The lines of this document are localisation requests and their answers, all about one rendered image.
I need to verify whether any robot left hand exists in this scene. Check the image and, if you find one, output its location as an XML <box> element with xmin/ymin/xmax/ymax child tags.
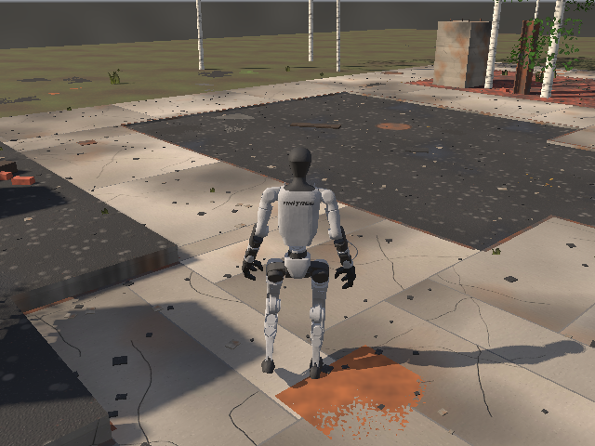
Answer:
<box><xmin>242</xmin><ymin>259</ymin><xmax>263</xmax><ymax>281</ymax></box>

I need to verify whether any robot right hand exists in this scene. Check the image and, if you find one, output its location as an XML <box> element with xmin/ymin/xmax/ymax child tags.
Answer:
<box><xmin>335</xmin><ymin>266</ymin><xmax>356</xmax><ymax>289</ymax></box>

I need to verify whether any robot torso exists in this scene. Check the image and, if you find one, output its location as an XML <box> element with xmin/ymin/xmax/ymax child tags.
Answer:
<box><xmin>277</xmin><ymin>183</ymin><xmax>321</xmax><ymax>279</ymax></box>

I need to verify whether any right robot forearm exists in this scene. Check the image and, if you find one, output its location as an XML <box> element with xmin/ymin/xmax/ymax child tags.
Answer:
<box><xmin>334</xmin><ymin>226</ymin><xmax>353</xmax><ymax>269</ymax></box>

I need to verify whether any robot right upper arm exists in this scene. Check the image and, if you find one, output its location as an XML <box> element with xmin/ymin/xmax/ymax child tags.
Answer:
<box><xmin>318</xmin><ymin>188</ymin><xmax>343</xmax><ymax>240</ymax></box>

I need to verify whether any humanoid robot head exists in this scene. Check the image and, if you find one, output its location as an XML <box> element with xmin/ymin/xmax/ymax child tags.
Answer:
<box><xmin>284</xmin><ymin>147</ymin><xmax>315</xmax><ymax>191</ymax></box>

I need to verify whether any left robot forearm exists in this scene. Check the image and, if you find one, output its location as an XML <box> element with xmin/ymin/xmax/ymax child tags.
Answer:
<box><xmin>244</xmin><ymin>223</ymin><xmax>263</xmax><ymax>263</ymax></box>

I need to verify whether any robot left upper arm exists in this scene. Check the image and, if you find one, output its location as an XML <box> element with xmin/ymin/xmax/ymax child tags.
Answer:
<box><xmin>254</xmin><ymin>187</ymin><xmax>280</xmax><ymax>238</ymax></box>

